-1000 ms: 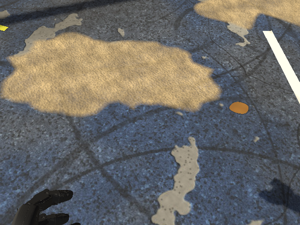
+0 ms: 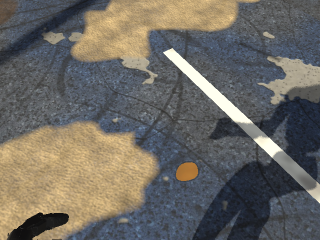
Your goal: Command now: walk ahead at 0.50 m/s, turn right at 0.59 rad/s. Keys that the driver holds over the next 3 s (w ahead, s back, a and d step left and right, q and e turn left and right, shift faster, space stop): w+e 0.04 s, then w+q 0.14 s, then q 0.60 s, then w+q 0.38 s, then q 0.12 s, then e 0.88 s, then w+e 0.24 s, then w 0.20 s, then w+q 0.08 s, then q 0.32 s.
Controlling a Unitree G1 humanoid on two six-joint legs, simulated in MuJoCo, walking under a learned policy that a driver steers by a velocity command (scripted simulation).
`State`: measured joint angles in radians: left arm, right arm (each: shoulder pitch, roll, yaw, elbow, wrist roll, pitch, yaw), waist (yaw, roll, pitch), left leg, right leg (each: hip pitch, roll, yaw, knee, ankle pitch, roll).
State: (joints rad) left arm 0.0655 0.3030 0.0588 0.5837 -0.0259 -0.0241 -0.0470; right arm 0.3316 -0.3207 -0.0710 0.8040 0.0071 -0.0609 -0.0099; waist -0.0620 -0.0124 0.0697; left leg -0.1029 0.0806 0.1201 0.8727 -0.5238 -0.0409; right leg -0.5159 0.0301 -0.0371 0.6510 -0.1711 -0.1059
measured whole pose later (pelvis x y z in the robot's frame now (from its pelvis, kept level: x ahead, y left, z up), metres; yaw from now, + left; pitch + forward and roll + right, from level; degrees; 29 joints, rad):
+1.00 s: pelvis +0.36 -0.01 +0.03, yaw +22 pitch +2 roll +1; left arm 0.29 0.29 0.06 0.74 0.01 -0.04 0.03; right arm 0.21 -0.33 -0.08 0.61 0.01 0.02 -0.01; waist 0.03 0.03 -0.03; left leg -0.58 -0.09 -0.10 1.00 -0.34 0.00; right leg -0.26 -0.01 0.03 0.48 -0.26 -0.01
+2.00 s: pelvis +0.53 +0.10 +0.03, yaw +18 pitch +2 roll +2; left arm 0.20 0.30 0.07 0.67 -0.01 0.01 0.02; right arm 0.07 -0.32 -0.09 0.77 0.00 0.03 -0.03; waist 0.01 0.04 0.06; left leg -0.52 -0.01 -0.02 1.09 -0.45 -0.06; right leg -0.30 0.02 0.03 0.48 -0.22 -0.06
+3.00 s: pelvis +0.78 +0.07 +0.03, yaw +7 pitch +1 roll -1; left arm 0.19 0.25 0.06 0.70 0.02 -0.06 0.00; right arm 0.23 -0.32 -0.08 0.77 0.01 0.02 -0.03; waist 0.00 0.04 0.07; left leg -0.59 0.06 -0.02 1.03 -0.30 -0.07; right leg -0.20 -0.02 -0.15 0.36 -0.17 -0.04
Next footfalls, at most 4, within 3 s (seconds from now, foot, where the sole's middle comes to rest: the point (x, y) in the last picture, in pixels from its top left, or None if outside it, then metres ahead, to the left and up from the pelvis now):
0.44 left None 0.42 0.12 -0.75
0.88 right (191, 235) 0.44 -0.11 -0.75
1.36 left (100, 227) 0.49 0.25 -0.75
1.82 right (151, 197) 0.60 0.04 -0.75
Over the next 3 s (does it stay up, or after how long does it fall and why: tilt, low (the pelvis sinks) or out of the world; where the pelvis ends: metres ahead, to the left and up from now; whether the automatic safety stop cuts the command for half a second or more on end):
stays up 0.78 0.07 0.03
